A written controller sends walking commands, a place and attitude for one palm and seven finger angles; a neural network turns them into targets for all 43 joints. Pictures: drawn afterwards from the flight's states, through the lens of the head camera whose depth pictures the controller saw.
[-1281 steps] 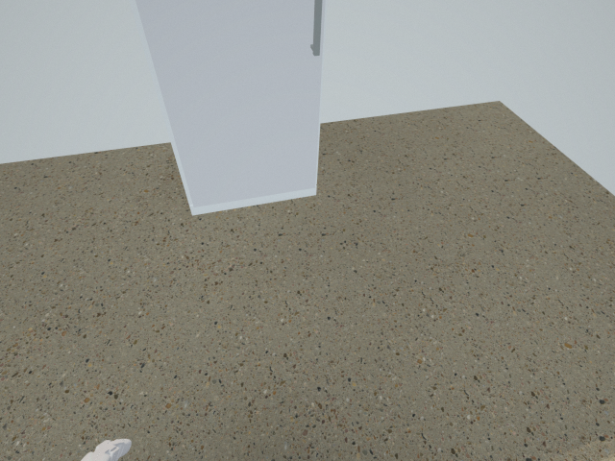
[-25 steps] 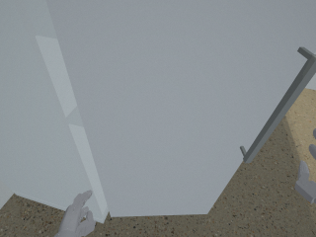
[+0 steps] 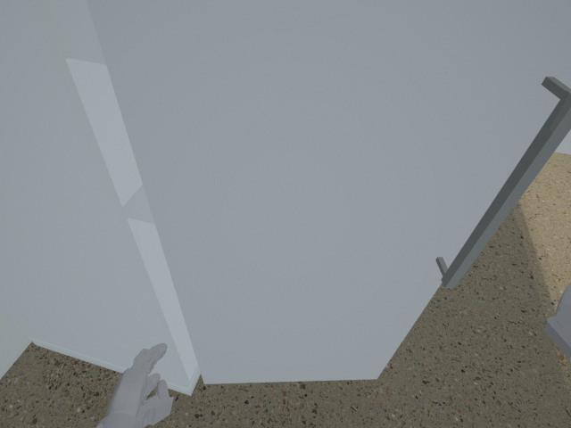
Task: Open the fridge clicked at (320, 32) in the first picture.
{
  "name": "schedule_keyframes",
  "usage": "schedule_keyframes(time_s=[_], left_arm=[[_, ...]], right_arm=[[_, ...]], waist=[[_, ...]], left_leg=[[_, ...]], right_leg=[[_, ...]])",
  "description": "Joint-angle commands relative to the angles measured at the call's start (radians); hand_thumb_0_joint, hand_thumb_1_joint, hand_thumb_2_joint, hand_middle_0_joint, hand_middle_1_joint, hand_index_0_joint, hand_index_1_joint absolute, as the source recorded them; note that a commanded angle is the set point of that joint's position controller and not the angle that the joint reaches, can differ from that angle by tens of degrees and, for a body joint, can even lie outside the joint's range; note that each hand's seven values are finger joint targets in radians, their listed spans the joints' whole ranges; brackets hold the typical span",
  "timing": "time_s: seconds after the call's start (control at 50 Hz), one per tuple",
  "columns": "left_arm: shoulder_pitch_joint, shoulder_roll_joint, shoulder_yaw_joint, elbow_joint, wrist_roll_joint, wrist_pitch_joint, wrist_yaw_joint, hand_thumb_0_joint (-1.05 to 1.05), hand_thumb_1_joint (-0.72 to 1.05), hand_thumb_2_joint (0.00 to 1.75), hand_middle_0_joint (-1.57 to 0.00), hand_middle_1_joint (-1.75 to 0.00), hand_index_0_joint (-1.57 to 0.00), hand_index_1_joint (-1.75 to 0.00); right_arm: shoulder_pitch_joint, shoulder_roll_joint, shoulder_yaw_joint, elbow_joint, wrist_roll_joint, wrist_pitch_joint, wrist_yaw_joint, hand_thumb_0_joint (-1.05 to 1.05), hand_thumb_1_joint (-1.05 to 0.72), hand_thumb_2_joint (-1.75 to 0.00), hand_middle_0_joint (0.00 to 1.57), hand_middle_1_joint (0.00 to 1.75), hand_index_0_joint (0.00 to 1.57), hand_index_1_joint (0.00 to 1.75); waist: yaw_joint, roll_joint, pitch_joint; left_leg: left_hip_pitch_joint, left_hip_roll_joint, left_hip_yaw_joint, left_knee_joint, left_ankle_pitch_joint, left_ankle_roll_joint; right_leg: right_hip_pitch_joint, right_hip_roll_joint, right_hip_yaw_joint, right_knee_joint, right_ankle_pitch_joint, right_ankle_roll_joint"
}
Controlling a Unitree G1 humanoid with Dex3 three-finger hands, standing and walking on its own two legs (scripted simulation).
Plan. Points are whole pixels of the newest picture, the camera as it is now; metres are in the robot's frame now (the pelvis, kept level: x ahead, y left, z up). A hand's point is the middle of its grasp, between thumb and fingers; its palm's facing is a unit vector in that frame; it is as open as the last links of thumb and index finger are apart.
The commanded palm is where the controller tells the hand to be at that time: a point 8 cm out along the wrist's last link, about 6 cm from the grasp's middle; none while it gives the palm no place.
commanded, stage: step back with the hand held close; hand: right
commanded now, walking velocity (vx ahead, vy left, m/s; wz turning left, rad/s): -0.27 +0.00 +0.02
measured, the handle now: (490, 203) +0.41 -0.30 +0.14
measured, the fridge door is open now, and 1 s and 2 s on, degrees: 72 72 72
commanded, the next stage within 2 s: stop stepping back and stand still in 1.28 s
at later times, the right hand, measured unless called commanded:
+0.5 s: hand out of the picture +0.14 -0.31 +0.15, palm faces +0.40 +0.79 -0.47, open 7.4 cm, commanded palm +0.07 -0.34 +0.17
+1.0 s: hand out of the picture +0.07 -0.31 +0.16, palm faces +0.41 +0.81 -0.41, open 7.4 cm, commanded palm +0.01 -0.35 +0.17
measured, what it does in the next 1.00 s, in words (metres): walks backwards: left foot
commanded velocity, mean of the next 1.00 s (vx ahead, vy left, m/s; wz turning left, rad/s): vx -0.31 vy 0.00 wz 0.03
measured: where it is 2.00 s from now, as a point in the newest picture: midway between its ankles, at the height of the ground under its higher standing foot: outside the picture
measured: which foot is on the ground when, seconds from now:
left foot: down 0.00-0.74, up 0.76-0.92, down 0.94-1.00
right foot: down 0.00-1.00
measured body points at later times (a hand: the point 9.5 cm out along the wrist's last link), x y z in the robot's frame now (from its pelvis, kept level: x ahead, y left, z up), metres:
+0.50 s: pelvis -0.07 -0.04 -0.01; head -0.05 -0.06 +0.44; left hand +0.11 +0.19 -0.08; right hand +0.11 -0.35 +0.18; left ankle -0.05 +0.11 -0.74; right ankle +0.02 -0.12 -0.74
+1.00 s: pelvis -0.13 -0.05 -0.01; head -0.10 -0.08 +0.43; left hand +0.06 +0.17 -0.09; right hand +0.05 -0.35 +0.18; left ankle -0.19 +0.10 -0.74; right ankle +0.02 -0.13 -0.74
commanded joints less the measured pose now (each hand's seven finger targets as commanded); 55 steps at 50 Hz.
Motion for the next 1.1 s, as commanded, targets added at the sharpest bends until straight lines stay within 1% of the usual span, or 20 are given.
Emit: schedule_keyframes(time_s=[0.0,0.1,0.18,0.3,0.42,0.48,0.56,0.62,0.68,0.72,0.76,0.78,0.82,0.86,0.9,0.92,0.96,0.98,1.04,1.08], left_arm=[[-0.109,0.11,0.058,-0.19,-0.006,0.005,0.001,0.0,0.9,0.9,-0.2,-0.3,-0.2,-0.3],[-0.106,0.114,0.068,-0.221,-0.015,0.043,0.006,0.0,0.9,0.9,-0.2,-0.3,-0.2,-0.3],[-0.102,0.119,0.07,-0.234,-0.02,0.05,0.011,0.0,0.9,0.9,-0.2,-0.3,-0.2,-0.3],[-0.097,0.135,0.073,-0.24,-0.022,0.025,0.01,0.0,0.9,0.9,-0.2,-0.3,-0.2,-0.3],[-0.095,0.148,0.08,-0.242,-0.02,-0.02,0.012,0.0,0.9,0.9,-0.2,-0.3,-0.2,-0.3],[-0.072,0.134,0.081,-0.228,-0.019,-0.04,0.006,0.0,0.9,0.9,-0.2,-0.3,-0.2,-0.3],[-0.049,0.13,0.086,-0.184,-0.008,-0.058,0.007,0.0,0.9,0.9,-0.2,-0.3,-0.2,-0.3],[-0.046,0.12,0.075,-0.155,-0.006,-0.062,0.011,0.0,0.9,0.9,-0.2,-0.3,-0.2,-0.3],[-0.069,0.132,0.071,-0.162,-0.008,-0.072,0.021,0.0,0.9,0.9,-0.2,-0.3,-0.2,-0.3],[-0.104,0.161,0.077,-0.184,-0.006,-0.086,0.025,0.0,0.9,0.9,-0.2,-0.3,-0.2,-0.3],[-0.096,0.137,0.092,-0.185,0.004,-0.089,0.018,0.0,0.9,0.9,-0.2,-0.3,-0.2,-0.3],[-0.089,0.129,0.093,-0.181,0.008,-0.092,0.007,0.0,0.9,0.9,-0.2,-0.3,-0.2,-0.3],[-0.078,0.119,0.093,-0.177,0.005,-0.093,-0.012,0.0,0.9,0.9,-0.2,-0.3,-0.2,-0.3],[-0.054,0.105,0.092,-0.157,0.01,-0.09,-0.023,0.0,0.9,0.9,-0.2,-0.3,-0.2,-0.3],[-0.052,0.089,0.078,-0.133,0.007,-0.074,-0.02,0.0,0.9,0.9,-0.2,-0.3,-0.2,-0.3],[-0.067,0.088,0.071,-0.126,0.013,-0.075,-0.011,0.0,0.9,0.9,-0.2,-0.3,-0.2,-0.3],[-0.077,0.102,0.09,-0.119,-0.01,-0.084,0.007,0.0,0.9,0.9,-0.2,-0.3,-0.2,-0.3],[-0.071,0.122,0.097,-0.129,-0.011,-0.078,0.012,0.0,0.9,0.9,-0.2,-0.3,-0.2,-0.3],[-0.107,0.118,0.1,-0.167,0.004,-0.056,-0.002,0.0,0.9,0.9,-0.2,-0.3,-0.2,-0.3],[-0.115,0.105,0.098,-0.184,0.01,-0.042,-0.009,0.0,0.9,0.9,-0.2,-0.3,-0.2,-0.3]], right_arm=[[0.005,-0.2,-0.132,-0.235,-0.011,-0.1,-0.028,0.0,-0.9,-0.9,0.2,0.3,0.2,0.3],[0.079,-0.231,-0.168,-0.283,0.001,-0.106,-0.041,0.0,-0.9,-0.9,0.2,0.3,0.2,0.3],[0.091,-0.248,-0.18,-0.299,0.007,-0.114,-0.051,0.0,-0.9,-0.9,0.2,0.3,0.2,0.3],[0.08,-0.238,-0.177,-0.328,-0.003,-0.143,-0.06,0.0,-0.9,-0.9,0.2,0.3,0.2,0.3],[0.065,-0.224,-0.209,-0.32,-0.034,-0.177,-0.059,0.0,-0.9,-0.9,0.2,0.3,0.2,0.3],[0.081,-0.219,-0.204,-0.323,-0.028,-0.188,-0.057,0.0,-0.9,-0.9,0.2,0.3,0.2,0.3],[0.007,-0.239,-0.185,-0.35,-0.026,-0.204,-0.072,0.0,-0.9,-0.9,0.2,0.3,0.2,0.3],[-0.027,-0.222,-0.151,-0.328,-0.029,-0.212,-0.09,0.0,-0.9,-0.9,0.2,0.3,0.2,0.3],[-0.044,-0.23,-0.162,-0.335,-0.03,-0.223,-0.092,0.0,-0.9,-0.9,0.2,0.3,0.2,0.3],[-0.051,-0.227,-0.195,-0.349,-0.051,-0.238,-0.083,0.0,-0.9,-0.9,0.2,0.3,0.2,0.3],[-0.051,-0.265,-0.238,-0.358,-0.053,-0.245,-0.069,0.0,-0.9,-0.9,0.2,0.3,0.2,0.3],[-0.004,-0.246,-0.231,-0.354,-0.051,-0.246,-0.063,0.0,-0.9,-0.9,0.2,0.3,0.2,0.3],[0.089,-0.217,-0.205,-0.351,-0.03,-0.242,-0.051,0.0,-0.9,-0.9,0.2,0.3,0.2,0.3],[0.135,-0.237,-0.211,-0.363,-0.008,-0.251,-0.049,0.0,-0.9,-0.9,0.2,0.3,0.2,0.3],[0.052,-0.253,-0.191,-0.364,-0.002,-0.265,-0.049,0.0,-0.9,-0.9,0.2,0.3,0.2,0.3],[-0.003,-0.274,-0.198,-0.35,0.0,-0.269,-0.058,0.0,-0.9,-0.9,0.2,0.3,0.2,0.3],[-0.104,-0.255,-0.141,-0.382,-0.009,-0.26,-0.056,0.0,-0.9,-0.9,0.2,0.3,0.2,0.3],[-0.032,-0.275,-0.179,-0.334,-0.002,-0.245,-0.057,0.0,-0.9,-0.9,0.2,0.3,0.2,0.3],[0.034,-0.276,-0.216,-0.358,0.015,-0.236,-0.046,0.0,-0.9,-0.9,0.2,0.3,0.2,0.3],[0.094,-0.294,-0.261,-0.372,0.025,-0.233,-0.041,0.0,-0.9,-0.9,0.2,0.3,0.2,0.3]], waist=[[0.026,0.051,-0.111],[0.028,0.047,-0.174],[0.03,0.024,-0.17],[0.035,-0.048,-0.122],[0.026,-0.125,-0.085],[0.036,-0.021,-0.094],[0.055,0.089,-0.063],[0.064,0.102,-0.061],[0.061,-0.032,-0.029],[0.044,-0.262,-0.049],[0.029,-0.201,-0.087],[0.025,-0.145,-0.098],[0.025,-0.159,-0.111],[0.037,-0.139,-0.148],[0.05,0.017,-0.152],[0.053,0.039,-0.162],[0.069,0.092,-0.252],[0.065,0.047,-0.242],[0.04,-0.17,-0.226],[0.026,-0.18,-0.208]], left_leg=[[-0.139,0.104,-0.036,-0.054,0.436,-0.029],[-0.127,0.075,-0.022,-0.009,0.457,-0.035],[-0.135,0.054,-0.017,0.006,0.355,-0.034],[-0.081,0.022,-0.027,0.047,0.145,-0.029],[0.123,-0.019,-0.046,0.231,0.07,-0.028],[-0.003,0.013,-0.088,0.132,0.042,-0.011],[-0.391,0.109,-0.169,-0.101,-0.247,0.041],[-0.492,0.147,-0.156,-0.107,-0.195,0.049],[-0.413,0.042,-0.073,-0.001,-0.22,0.004],[-0.022,-0.09,-0.034,0.372,-0.085,-0.031],[0.017,-0.091,-0.071,0.465,-0.053,-0.018],[0.006,-0.087,-0.074,0.421,-0.097,-0.01],[-0.051,-0.077,-0.046,0.248,-0.159,0.012],[-0.15,-0.002,-0.116,0.023,-0.102,0.037],[-0.317,0.117,-0.231,-0.087,0.023,0.068],[-0.393,0.15,-0.217,-0.087,0.112,0.066],[-0.39,0.042,-0.091,-0.005,0.239,-0.02],[-0.379,-0.004,-0.067,0.023,0.181,-0.041],[-0.189,-0.073,-0.045,0.154,-0.146,-0.003],[-0.047,-0.064,-0.047,0.162,-0.163,0.033]], right_leg=[[0.1,0.005,-0.02,0.009,0.307,-0.051],[0.109,-0.022,-0.008,-0.003,0.46,-0.05],[0.073,-0.035,0.012,-0.036,0.413,-0.05],[-0.13,-0.064,0.075,-0.144,0.033,-0.069],[-0.513,-0.126,0.186,-0.251,-0.44,-0.124],[-0.416,-0.077,0.138,-0.138,-0.358,-0.097],[-0.108,0.001,0.045,0.08,-0.211,-0.034],[-0.004,0.005,0.034,0.155,-0.114,-0.023],[-0.106,-0.066,0.15,-0.062,-0.258,-0.042],[-0.497,-0.221,0.365,-0.377,-0.631,-0.126],[-0.518,-0.248,0.388,-0.334,-0.524,-0.165],[-0.486,-0.229,0.348,-0.292,-0.456,-0.16],[-0.381,-0.184,0.272,-0.247,-0.38,-0.115],[-0.191,-0.165,0.231,-0.157,-0.181,-0.062],[-0.009,-0.082,0.067,0.023,0.035,-0.002],[0.081,-0.07,0.022,0.057,0.102,0.011],[0.255,-0.072,0.003,0.04,0.304,-0.005],[0.25,-0.1,0.045,-0.013,0.339,-0.026],[-0.015,-0.21,0.223,-0.297,-0.101,-0.044],[-0.216,-0.215,0.225,-0.338,-0.313,-0.025]])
